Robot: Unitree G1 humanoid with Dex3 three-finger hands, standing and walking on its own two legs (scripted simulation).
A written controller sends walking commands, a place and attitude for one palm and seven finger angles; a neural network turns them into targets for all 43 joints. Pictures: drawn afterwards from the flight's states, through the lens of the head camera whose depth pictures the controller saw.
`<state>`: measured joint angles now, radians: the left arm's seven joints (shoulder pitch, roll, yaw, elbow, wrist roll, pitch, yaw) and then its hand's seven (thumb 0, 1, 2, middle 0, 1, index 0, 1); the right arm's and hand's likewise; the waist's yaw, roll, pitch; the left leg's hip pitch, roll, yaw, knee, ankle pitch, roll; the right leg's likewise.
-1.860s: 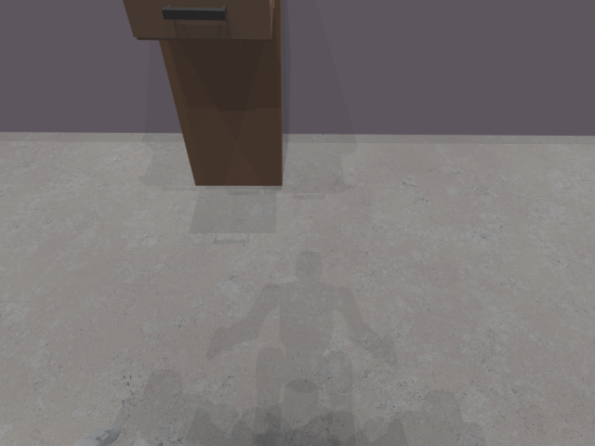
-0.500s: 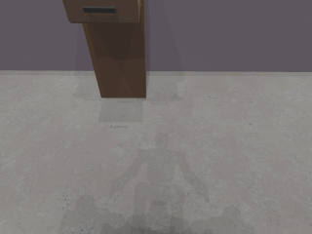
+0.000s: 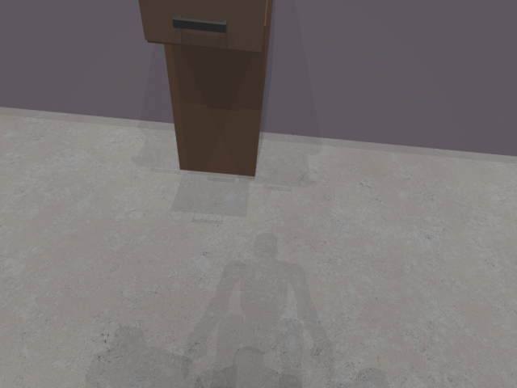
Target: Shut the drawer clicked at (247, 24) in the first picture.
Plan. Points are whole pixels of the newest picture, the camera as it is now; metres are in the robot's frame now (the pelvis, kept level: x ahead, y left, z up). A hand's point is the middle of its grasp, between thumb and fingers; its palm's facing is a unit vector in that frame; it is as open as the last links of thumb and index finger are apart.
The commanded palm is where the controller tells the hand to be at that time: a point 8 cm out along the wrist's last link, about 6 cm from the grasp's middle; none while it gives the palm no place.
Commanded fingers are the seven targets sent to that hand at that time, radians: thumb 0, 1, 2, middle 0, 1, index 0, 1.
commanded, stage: walk to a spot facing it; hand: left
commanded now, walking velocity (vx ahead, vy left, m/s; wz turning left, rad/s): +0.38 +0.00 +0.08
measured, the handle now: (201, 22) +1.07 +0.25 +0.14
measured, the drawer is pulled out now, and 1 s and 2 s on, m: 0.28 0.28 0.28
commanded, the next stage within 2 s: turn to face it in 0.78 s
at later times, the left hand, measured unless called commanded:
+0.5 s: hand (196, 295) +0.34 +0.15 -0.17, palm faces -0.02 -0.99 -0.17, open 7.4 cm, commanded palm none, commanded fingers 0.00 0.90 0.90 -0.20 -0.30 -0.20 -0.30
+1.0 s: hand (187, 308) +0.32 +0.16 -0.18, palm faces +0.25 -0.96 -0.15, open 7.4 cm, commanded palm none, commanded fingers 0.00 0.90 0.90 -0.20 -0.30 -0.20 -0.30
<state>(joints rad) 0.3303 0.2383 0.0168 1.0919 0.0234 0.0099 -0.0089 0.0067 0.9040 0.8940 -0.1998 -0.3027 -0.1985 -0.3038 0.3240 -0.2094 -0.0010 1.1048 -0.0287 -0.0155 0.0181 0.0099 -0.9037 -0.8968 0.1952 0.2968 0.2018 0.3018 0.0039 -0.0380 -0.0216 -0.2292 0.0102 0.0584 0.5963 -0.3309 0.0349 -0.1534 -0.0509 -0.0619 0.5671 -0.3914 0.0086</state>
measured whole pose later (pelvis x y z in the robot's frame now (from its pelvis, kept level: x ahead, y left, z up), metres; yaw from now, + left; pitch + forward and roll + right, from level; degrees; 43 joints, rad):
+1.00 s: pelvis +0.44 +0.02 -0.01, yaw +8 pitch -1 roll -1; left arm 0.45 0.14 0.02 1.15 0.01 -0.05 0.02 0.01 0.91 0.89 -0.20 -0.30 -0.20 -0.30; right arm 0.10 -0.16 -0.03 0.99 -0.03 -0.06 0.01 0.01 -0.91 -0.90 0.19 0.30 0.20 0.30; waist 0.06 0.00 0.08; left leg -0.41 0.04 0.14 0.64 -0.20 0.08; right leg -0.12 -0.06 -0.18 0.83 -0.51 0.00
